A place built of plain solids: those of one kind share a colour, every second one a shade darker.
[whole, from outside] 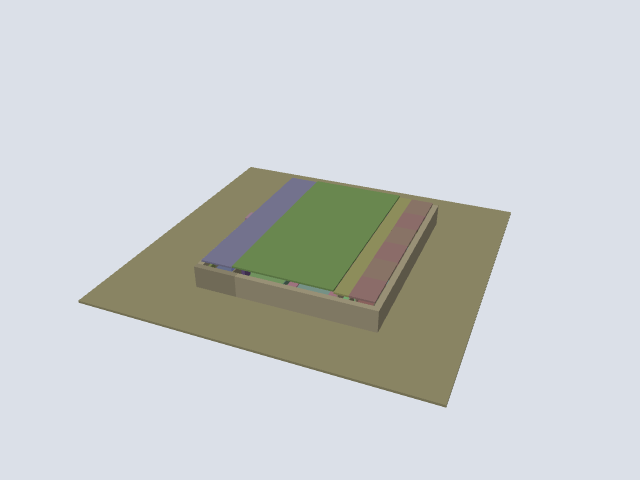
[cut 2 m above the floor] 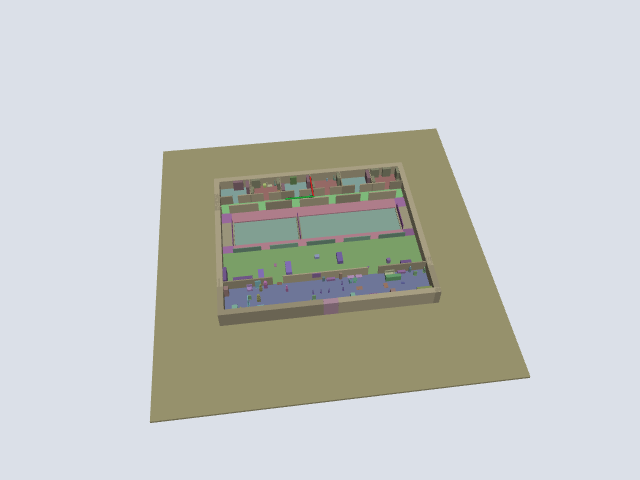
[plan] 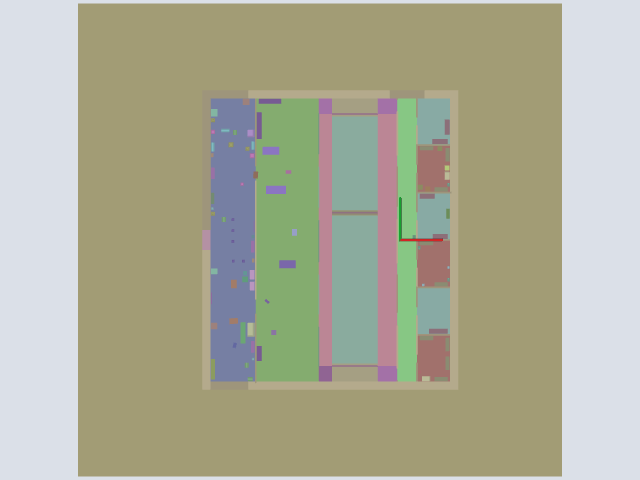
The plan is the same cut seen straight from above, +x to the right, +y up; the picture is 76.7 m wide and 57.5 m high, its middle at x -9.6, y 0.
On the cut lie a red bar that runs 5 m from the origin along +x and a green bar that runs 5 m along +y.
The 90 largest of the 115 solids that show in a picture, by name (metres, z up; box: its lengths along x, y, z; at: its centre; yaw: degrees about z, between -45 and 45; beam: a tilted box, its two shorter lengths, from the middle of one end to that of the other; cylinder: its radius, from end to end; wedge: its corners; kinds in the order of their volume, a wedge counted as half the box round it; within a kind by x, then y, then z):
{
 "ground_under_all_1": {"box": [57.99, 56.67, 0.4], "at": [-9.61, 0.0, -0.75]},
 "wall_1": {"box": [1.0, 16.75, 3.91], "at": [-23.2, -9.58, 1.36]},
 "wall_2": {"box": [1.0, 16.75, 3.91], "at": [-23.2, 9.58, 1.36]},
 "wall_3": {"box": [7.3, 1.0, 3.91], "at": [-20.05, -17.45, 1.36]},
 "wall_4": {"box": [7.3, 1.0, 3.91], "at": [-20.05, 17.45, 1.36]},
 "wall_5": {"box": [0.2, 8.31, 3.91], "at": [-17.3, -13.0, 1.36]},
 "wall_6": {"box": [0.2, 14.28, 3.91], "at": [-17.3, 0.0, 1.36]},
 "wall_7": {"box": [0.2, 8.31, 3.91], "at": [-17.3, 13.0, 1.36]},
 "wall_8": {"box": [18.76, 1.0, 3.91], "at": [-8.82, -17.45, 1.36]},
 "wall_9": {"box": [18.76, 1.0, 3.91], "at": [-8.82, 17.45, 1.36]},
 "wall_10": {"box": [0.2, 5.13, 3.91], "at": [-0.34, -12.82, 1.36]},
 "wall_11": {"box": [0.2, 4.57, 3.91], "at": [-0.34, -6.42, 1.36]},
 "wall_12": {"box": [0.2, 5.32, 3.91], "at": [-0.34, -0.12, 1.36]},
 "wall_13": {"box": [0.2, 4.83, 3.91], "at": [-0.34, 6.4, 1.36]},
 "wall_14": {"box": [0.2, 5.32, 3.91], "at": [-0.34, 12.78, 1.36]},
 "wall_15": {"box": [4.15, 1.0, 3.91], "at": [0.83, -17.45, 1.36]},
 "wall_16": {"box": [4.15, 1.0, 3.91], "at": [0.83, 17.45, 1.36]},
 "wall_17": {"box": [0.2, 2.47, 3.91], "at": [2.01, -15.92, 1.36]},
 "wall_18": {"box": [0.2, 2.47, 3.91], "at": [2.01, -12.5, 1.36]},
 "wall_19": {"box": [0.2, 4.73, 3.91], "at": [2.01, -11.37, 1.36]},
 "wall_20": {"box": [0.2, 2.47, 3.91], "at": [2.01, -6.82, 1.36]},
 "wall_21": {"box": [0.2, 2.47, 3.91], "at": [2.01, -4.55, 1.36]},
 "wall_22": {"box": [0.2, 4.73, 3.91], "at": [2.01, 0.0, 1.36]},
 "wall_23": {"box": [0.2, 2.47, 3.91], "at": [2.01, 1.13, 1.36]},
 "wall_24": {"box": [0.2, 2.47, 3.91], "at": [2.01, 4.55, 1.36]},
 "wall_25": {"box": [0.2, 4.73, 3.91], "at": [2.01, 5.68, 1.36]},
 "wall_26": {"box": [0.2, 2.47, 3.91], "at": [2.01, 6.82, 1.36]},
 "wall_27": {"box": [0.2, 2.47, 3.91], "at": [2.01, 10.23, 1.36]},
 "wall_28": {"box": [0.2, 4.73, 3.91], "at": [2.01, 11.37, 1.36]},
 "wall_29": {"box": [0.2, 2.47, 3.91], "at": [2.01, 12.5, 1.36]},
 "wall_30": {"box": [0.2, 2.47, 3.91], "at": [2.01, 15.92, 1.36]},
 "wall_31": {"box": [5.85, 1.0, 3.91], "at": [4.04, -17.45, 1.36]},
 "wall_32": {"box": [4.25, 0.2, 3.91], "at": [4.04, -11.37, 1.36]},
 "wall_33": {"box": [4.25, 0.2, 3.91], "at": [4.04, 11.37, 1.36]},
 "wall_34": {"box": [5.85, 1.0, 3.91], "at": [4.04, 17.45, 1.36]},
 "wall_35": {"box": [1.0, 7.49, 3.91], "at": [6.46, -14.21, 1.36]},
 "wall_36": {"box": [1.0, 7.49, 3.91], "at": [6.46, -8.53, 1.36]},
 "wall_37": {"box": [1.0, 7.49, 3.91], "at": [6.46, -2.84, 1.36]},
 "wall_38": {"box": [1.0, 7.49, 3.91], "at": [6.46, 2.84, 1.36]},
 "wall_39": {"box": [1.0, 7.49, 3.91], "at": [6.46, 8.53, 1.36]},
 "wall_40": {"box": [1.0, 7.49, 3.91], "at": [6.46, 14.21, 1.36]},
 "floor_yard_1": {"box": [7.55, 34.1, 1.14], "at": [-13.53, 0.0, -0.03]},
 "floor_lobby_1": {"box": [5.5, 34.1, 1.14], "at": [-20.05, 0.0, -0.03]},
 "ceil_hall_1": {"box": [16.96, 34.1, 0.3], "at": [-8.82, 0.0, 4.29]},
 "floor_plot_1": {"box": [5.46, 17.75, 0.94], "at": [-5.42, -5.92, -0.13]},
 "floor_plot_2": {"box": [5.46, 11.25, 0.9], "at": [-5.42, 9.18, -0.15]},
 "floor_walkway_1": {"box": [1.6, 30.2, 1.14], "at": [-8.95, 0.0, -0.03]},
 "floor_walkway_2": {"box": [2.35, 30.2, 1.14], "at": [-1.51, 0.0, -0.03]},
 "floor_back_corridor_1": {"box": [2.35, 34.1, 1.14], "at": [0.83, 0.0, -0.03]},
 "floor_office_1": {"box": [4.05, 5.69, 1.14], "at": [4.04, -8.53, -0.03]},
 "floor_office_2": {"box": [4.05, 5.69, 1.14], "at": [4.04, 2.84, -0.03]},
 "floor_office_3": {"box": [4.05, 5.69, 1.14], "at": [4.04, 14.21, -0.03]},
 "floor_store_1": {"box": [4.05, 5.69, 1.14], "at": [4.04, -14.21, -0.03]},
 "floor_store_2": {"box": [4.05, 5.69, 1.14], "at": [4.04, -2.84, -0.03]},
 "floor_store_3": {"box": [4.05, 5.69, 1.14], "at": [4.04, 8.53, -0.03]},
 "ceil_lobby_1": {"box": [5.5, 34.1, 0.3], "at": [-20.05, 0.0, 4.09]},
 "floor_baulk_1": {"box": [5.46, 2.25, 1.14], "at": [-5.42, -15.93, -0.03]},
 "floor_baulk_2": {"box": [5.46, 0.6, 1.14], "at": [-5.42, 3.25, -0.03]},
 "floor_baulk_3": {"box": [5.46, 2.25, 1.14], "at": [-5.42, 15.93, -0.03]},
 "ceil_back_corridor_1": {"box": [2.35, 34.1, 0.3], "at": [0.83, 0.0, 3.94]},
 "ceil_office_1": {"box": [4.05, 5.69, 0.3], "at": [4.04, -8.53, 3.94]},
 "ceil_office_2": {"box": [4.05, 5.69, 0.3], "at": [4.04, 2.84, 3.94]},
 "ceil_office_3": {"box": [4.05, 5.69, 0.3], "at": [4.04, 14.21, 3.94]},
 "ceil_store_1": {"box": [4.05, 5.69, 0.3], "at": [4.04, -14.21, 3.94]},
 "ceil_store_2": {"box": [4.05, 5.69, 0.3], "at": [4.04, -2.84, 3.94]},
 "ceil_store_3": {"box": [4.05, 5.69, 0.3], "at": [4.04, 8.53, 3.94]},
 "floor_walkway_end_1": {"box": [1.6, 1.95, 1.14], "at": [-8.95, -16.07, -0.03]},
 "floor_walkway_end_2": {"box": [1.6, 1.95, 1.14], "at": [-8.95, 16.07, -0.03]},
 "floor_walkway_end_3": {"box": [2.35, 1.95, 1.14], "at": [-1.51, -16.07, -0.03]},
 "floor_walkway_end_4": {"box": [2.35, 1.95, 1.14], "at": [-1.51, 16.07, -0.03]},
 "shelves_store_1": {"box": [1.6, 0.5, 2.0], "at": [3.16, -11.75, 1.54]},
 "shelves_store_2": {"box": [1.6, 0.5, 2.0], "at": [3.16, -0.38, 1.54]},
 "shelves_store_3": {"box": [1.6, 0.5, 2.0], "at": [3.16, 10.99, 1.54]},
 "shelves_store_4": {"box": [1.6, 0.5, 2.0], "at": [4.91, -16.67, 1.54]},
 "shelves_store_5": {"box": [1.6, 0.5, 2.0], "at": [4.91, -5.3, 1.54]},
 "shelves_store_6": {"box": [0.5, 1.6, 2.0], "at": [5.68, -14.77, 1.54]},
 "shelves_store_7": {"box": [0.5, 1.6, 2.0], "at": [5.68, -12.52, 1.54]},
 "shelves_store_8": {"box": [0.5, 1.6, 2.0], "at": [5.68, 10.22, 1.54]},
 "cabinets_office_1": {"box": [1.8, 0.6, 2.0], "at": [3.26, 5.25, 1.54]},
 "cabinets_office_2": {"box": [2.25, 0.6, 2.0], "at": [4.58, -10.94, 1.54]},
 "cabinets_office_3": {"box": [1.85, 0.6, 2.0], "at": [4.79, 11.8, 1.54]},
 "cabinets_office_4": {"box": [1.8, 0.6, 2.0], "at": [4.81, 0.43, 1.54]},
 "cabinets_office_5": {"box": [0.6, 1.85, 2.0], "at": [5.63, 13.53, 1.54]},
 "door_leaf_1": {"box": [0.97, 2.4, 4.41], "at": [-23.21, 0.0, 1.6]},
 "cabinets_hall_1": {"box": [0.6, 1.8, 2.0], "at": [-16.87, -13.6, 1.54]},
 "cabinets_hall_2": {"box": [0.6, 3.2, 2.0], "at": [-16.87, 13.7, 1.54]},
 "cabinets_hall_3": {"box": [2.7, 0.6, 2.0], "at": [-15.6, 16.62, 1.54]},
 "showcase_hall_1": {"box": [2.4, 1.0, 1.16], "at": [-14.88, 6.01, 1.11]},
 "lockers_lobby_1": {"box": [0.5, 2.45, 1.8], "at": [-22.42, -15.47, 1.44]},
 "desk_lobby_1": {"box": [0.6, 2.55, 1.05], "at": [-18.83, -11.12, 1.06]}
}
